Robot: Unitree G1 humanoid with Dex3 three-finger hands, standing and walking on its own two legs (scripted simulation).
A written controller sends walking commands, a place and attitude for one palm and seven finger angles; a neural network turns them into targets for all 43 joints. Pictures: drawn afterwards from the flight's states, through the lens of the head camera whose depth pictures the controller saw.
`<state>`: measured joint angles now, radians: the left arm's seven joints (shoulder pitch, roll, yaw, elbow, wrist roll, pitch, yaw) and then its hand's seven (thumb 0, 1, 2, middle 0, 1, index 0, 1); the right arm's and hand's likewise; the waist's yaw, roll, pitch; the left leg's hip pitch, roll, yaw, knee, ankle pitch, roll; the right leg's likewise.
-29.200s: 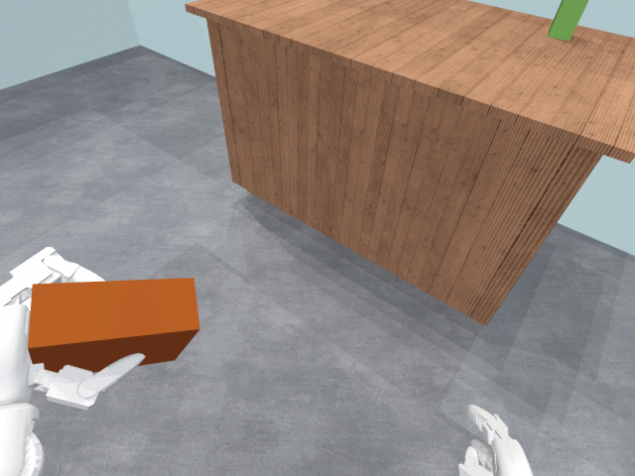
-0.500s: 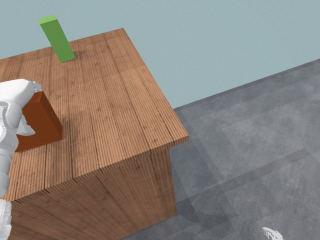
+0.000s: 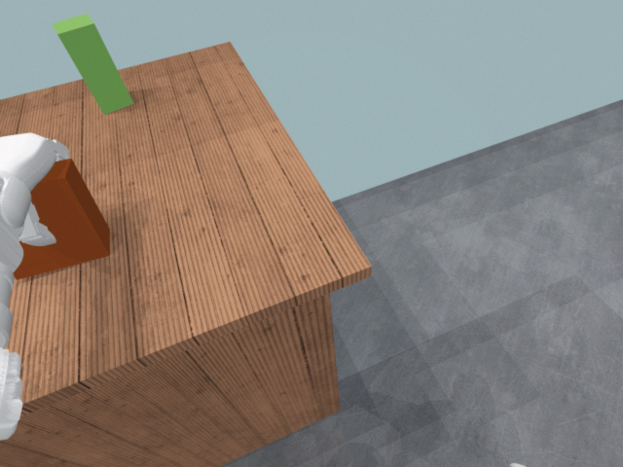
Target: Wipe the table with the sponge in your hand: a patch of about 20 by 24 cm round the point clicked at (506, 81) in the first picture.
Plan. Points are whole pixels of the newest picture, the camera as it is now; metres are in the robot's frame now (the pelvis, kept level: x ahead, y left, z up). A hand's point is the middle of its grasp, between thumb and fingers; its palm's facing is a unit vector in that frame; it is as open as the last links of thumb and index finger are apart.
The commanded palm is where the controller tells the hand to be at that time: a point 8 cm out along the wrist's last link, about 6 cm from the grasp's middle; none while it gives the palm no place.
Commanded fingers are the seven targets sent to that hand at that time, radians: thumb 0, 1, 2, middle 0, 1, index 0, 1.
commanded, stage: wipe forward along the first lane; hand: left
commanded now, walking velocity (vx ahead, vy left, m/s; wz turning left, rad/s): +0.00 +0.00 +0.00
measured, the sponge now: (52, 232) +0.37 +0.36 +0.12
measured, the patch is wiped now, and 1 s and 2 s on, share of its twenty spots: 0.65 0.75 0.85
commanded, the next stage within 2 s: slide across to the middle lane in 0.04 s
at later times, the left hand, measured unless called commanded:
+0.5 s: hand (43, 187) +0.40 +0.36 +0.17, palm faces +0.00 +0.04 -1.00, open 9.8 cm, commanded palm +0.39 +0.34 +0.23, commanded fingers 0.00 0.10 1.30 -1.20 -1.60 -1.20 -1.60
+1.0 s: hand (94, 172) +0.43 +0.30 +0.17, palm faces +0.05 -0.01 -1.00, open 9.8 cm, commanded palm +0.40 +0.29 +0.22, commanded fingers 0.00 0.10 1.30 -1.20 -1.60 -1.20 -1.60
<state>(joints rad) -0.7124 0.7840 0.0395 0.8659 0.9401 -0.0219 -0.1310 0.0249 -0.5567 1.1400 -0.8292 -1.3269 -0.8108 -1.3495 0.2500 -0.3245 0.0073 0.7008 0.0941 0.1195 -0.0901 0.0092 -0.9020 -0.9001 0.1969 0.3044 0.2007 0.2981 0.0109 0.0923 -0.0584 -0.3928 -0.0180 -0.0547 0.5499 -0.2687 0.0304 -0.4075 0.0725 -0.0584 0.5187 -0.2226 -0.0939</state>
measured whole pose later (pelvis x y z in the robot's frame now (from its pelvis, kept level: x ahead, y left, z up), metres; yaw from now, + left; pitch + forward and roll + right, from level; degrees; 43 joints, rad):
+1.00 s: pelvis +0.05 +0.06 +0.01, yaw +1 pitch +3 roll +0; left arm -0.61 0.48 -0.26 0.32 0.93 0.47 -0.11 0.00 -0.51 1.11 -0.79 -1.36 -0.77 -1.37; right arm 0.07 -0.28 0.06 0.68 0.06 0.11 -0.01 0.01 -0.90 -0.90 0.20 0.30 0.20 0.30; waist 0.09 0.11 -0.04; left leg -0.17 -0.09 -0.06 0.36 -0.24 0.07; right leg -0.19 0.00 -0.04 0.37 -0.23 -0.02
